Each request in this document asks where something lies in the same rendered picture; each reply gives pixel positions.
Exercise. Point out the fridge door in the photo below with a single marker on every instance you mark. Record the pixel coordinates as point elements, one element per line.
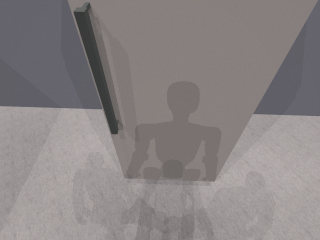
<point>186,76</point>

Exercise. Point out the handle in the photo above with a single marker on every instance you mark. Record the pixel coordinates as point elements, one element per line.
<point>88,38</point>

